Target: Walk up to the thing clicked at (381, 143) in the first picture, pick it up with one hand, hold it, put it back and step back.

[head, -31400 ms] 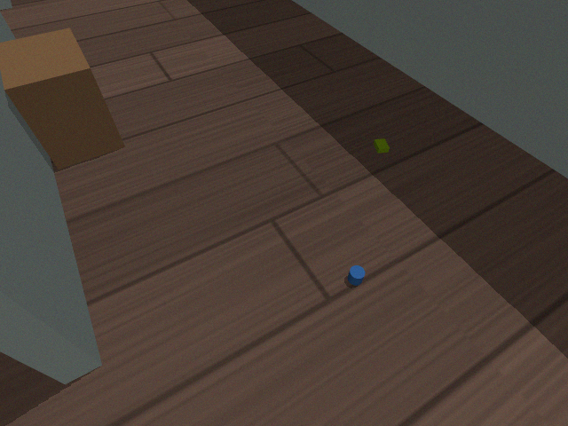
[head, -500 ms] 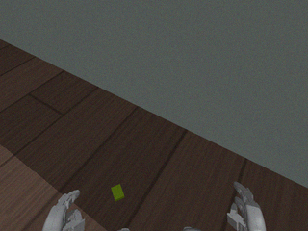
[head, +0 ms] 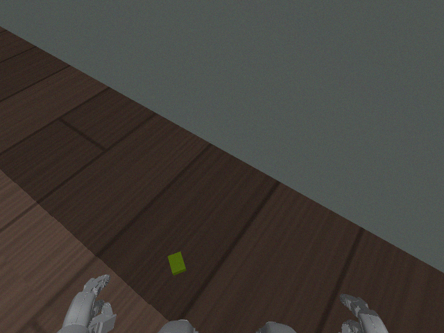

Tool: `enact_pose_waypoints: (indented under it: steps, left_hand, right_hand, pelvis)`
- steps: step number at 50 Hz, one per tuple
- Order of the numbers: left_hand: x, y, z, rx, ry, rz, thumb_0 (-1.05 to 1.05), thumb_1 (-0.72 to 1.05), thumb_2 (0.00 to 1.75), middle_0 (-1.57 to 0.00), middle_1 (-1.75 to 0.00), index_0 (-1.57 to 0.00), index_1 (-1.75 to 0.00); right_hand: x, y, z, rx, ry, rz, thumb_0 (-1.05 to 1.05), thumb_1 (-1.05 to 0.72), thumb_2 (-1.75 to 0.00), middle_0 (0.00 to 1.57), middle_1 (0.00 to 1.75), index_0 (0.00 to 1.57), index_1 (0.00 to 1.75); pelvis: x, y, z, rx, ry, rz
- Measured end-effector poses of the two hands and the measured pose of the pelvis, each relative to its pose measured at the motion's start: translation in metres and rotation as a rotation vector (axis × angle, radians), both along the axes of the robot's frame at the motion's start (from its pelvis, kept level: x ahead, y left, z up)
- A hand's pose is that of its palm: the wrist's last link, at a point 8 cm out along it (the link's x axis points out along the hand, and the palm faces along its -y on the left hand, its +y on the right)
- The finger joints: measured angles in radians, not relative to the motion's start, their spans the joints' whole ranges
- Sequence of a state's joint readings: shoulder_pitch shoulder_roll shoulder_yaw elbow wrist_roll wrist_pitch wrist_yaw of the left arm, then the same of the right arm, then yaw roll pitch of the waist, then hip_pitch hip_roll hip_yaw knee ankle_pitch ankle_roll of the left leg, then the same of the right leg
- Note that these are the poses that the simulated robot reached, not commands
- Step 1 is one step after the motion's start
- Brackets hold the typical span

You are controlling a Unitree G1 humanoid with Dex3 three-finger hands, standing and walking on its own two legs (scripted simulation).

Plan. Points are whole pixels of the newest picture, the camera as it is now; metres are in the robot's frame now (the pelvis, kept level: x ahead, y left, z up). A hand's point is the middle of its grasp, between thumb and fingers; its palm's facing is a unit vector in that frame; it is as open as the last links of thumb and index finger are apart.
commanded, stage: stand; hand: left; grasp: from above
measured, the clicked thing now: (176, 263) +0.46 +0.20 -0.72
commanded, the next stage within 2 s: none
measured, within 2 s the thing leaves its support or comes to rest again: neither
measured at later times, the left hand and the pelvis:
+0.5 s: hand out of the picture +0.04 +0.23 -0.12, palm faces +0.04 -0.94 -0.34, open 7.4 cm; pelvis +0.01 +0.00 +0.04, yaw +1 degrees
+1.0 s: hand out of the picture +0.06 +0.23 -0.11, palm faces +0.03 -0.94 -0.34, open 7.4 cm; pelvis +0.01 -0.01 +0.05, yaw +1 degrees
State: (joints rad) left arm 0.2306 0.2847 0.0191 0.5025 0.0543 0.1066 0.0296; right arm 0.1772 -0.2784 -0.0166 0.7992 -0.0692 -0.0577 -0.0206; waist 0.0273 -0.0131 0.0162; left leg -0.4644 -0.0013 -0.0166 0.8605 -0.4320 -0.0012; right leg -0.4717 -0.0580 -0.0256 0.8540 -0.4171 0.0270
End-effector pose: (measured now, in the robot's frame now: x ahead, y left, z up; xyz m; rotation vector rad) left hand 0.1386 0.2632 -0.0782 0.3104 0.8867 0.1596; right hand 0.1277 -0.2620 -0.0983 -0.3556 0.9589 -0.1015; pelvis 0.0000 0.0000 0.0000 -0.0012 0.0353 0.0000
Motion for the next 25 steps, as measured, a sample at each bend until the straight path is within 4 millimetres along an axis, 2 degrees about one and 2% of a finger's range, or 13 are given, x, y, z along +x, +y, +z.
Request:
enact_pose_waypoints:
  steps: [6,13,19,25]
  left_hand:
    - [-0.043,0.016,-0.013,0.01,0.166,0.073,0.01,0.91,0.9,-0.2,-0.3,-0.2,-0.3]
    - [-0.086,0.017,-0.014,-0.005,0.308,0.132,0.01,0.91,0.9,-0.2,-0.3,-0.2,-0.3]
    - [-0.105,0.014,-0.01,-0.013,0.371,0.159,0.0,0.91,0.9,-0.2,-0.3,-0.2,-0.3]
    - [-0.109,0.014,-0.005,-0.004,0.389,0.165,0.0,0.9,0.9,-0.2,-0.3,-0.2,-0.3]
  right_hand:
    - [-0.025,-0.014,0.005,-0.01,0.106,-0.068,0.02,-0.9,-0.9,0.21,0.3,0.21,0.3]
    - [-0.045,-0.015,0.008,-0.002,0.196,-0.11,0.01,-0.9,-0.9,0.21,0.3,0.21,0.3]
    - [-0.051,-0.011,0.009,0.02,0.234,-0.121,0.01,-0.9,-0.9,0.21,0.3,0.21,0.3]
    - [-0.053,-0.011,0.01,0.035,0.247,-0.126,0.01,-0.9,-0.9,0.21,0.3,0.21,0.3]
  pelvis:
    - [0.005,0.001,0.014,-0.005,-0.035,0.002]
    - [0.008,0.001,0.029,-0.005,-0.068,0.009]
    - [0.008,0.0,0.038,-0.002,-0.089,0.011]
    - [0.006,-0.002,0.042,0.0,-0.102,0.013]
